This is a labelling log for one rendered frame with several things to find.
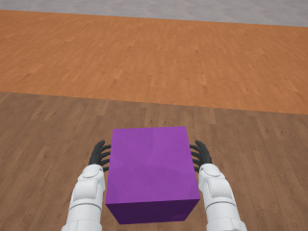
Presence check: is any robot right hand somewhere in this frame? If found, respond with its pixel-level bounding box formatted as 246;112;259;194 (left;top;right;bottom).
190;140;213;173

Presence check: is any left robot forearm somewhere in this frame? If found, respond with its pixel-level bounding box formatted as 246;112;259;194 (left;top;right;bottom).
61;164;106;231

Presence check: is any carton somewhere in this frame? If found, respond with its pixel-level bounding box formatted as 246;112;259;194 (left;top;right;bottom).
105;126;200;225

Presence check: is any robot left hand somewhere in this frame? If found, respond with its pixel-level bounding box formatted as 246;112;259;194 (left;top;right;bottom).
89;140;112;172

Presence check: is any right robot forearm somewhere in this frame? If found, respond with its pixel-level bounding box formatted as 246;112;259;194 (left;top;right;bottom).
198;164;247;231

